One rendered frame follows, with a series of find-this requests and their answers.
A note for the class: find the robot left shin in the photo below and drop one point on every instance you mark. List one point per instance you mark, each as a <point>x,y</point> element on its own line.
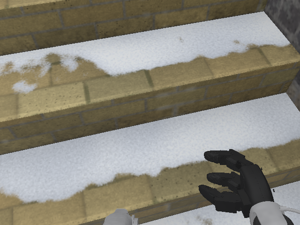
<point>120,210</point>

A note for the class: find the robot right forearm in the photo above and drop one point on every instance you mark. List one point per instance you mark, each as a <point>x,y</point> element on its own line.
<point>268,213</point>

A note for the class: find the robot right hand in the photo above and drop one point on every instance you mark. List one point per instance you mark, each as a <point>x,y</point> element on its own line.
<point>247,189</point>

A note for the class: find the left robot thigh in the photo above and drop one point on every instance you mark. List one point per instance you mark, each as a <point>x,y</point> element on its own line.
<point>118,218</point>

